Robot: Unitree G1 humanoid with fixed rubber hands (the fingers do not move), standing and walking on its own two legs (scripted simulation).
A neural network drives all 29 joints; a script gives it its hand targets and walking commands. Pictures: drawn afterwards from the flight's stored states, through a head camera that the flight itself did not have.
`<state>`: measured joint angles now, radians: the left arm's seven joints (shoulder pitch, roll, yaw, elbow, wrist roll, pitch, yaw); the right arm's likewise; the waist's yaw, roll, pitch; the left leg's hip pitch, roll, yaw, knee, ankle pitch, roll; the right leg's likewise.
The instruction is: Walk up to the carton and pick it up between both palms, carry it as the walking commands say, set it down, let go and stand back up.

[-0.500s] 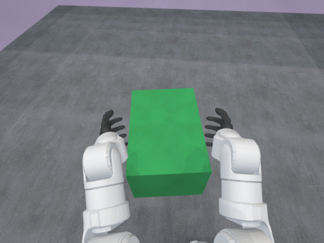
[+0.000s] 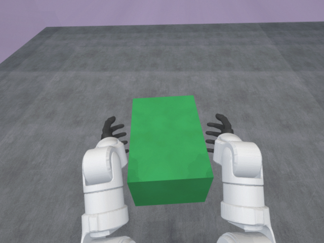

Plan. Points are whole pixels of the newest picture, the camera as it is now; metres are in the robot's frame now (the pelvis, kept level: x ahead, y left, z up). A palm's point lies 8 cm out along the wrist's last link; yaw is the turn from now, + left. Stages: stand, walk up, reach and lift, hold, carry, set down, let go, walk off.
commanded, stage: carry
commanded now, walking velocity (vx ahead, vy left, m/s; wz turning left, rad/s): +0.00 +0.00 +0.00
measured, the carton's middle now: (166, 146) +0.39 +0.00 +0.02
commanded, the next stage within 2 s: hold in 1.22 s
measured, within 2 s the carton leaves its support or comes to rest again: neither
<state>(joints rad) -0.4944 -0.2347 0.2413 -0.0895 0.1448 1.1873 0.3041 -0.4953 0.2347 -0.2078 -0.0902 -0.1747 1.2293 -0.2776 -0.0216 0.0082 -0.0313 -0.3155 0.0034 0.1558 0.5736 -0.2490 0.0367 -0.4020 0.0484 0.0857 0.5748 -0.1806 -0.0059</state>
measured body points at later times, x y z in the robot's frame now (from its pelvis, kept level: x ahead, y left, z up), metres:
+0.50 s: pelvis -0.02 -0.02 +0.00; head -0.04 -0.03 +0.45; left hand +0.30 +0.10 +0.12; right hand +0.29 -0.17 +0.11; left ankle +0.02 +0.08 -0.73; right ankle +0.05 -0.13 -0.73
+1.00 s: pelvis -0.01 -0.01 +0.00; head -0.04 -0.02 +0.45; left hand +0.30 +0.11 +0.11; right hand +0.30 -0.16 +0.11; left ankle +0.02 +0.08 -0.73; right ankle +0.05 -0.13 -0.73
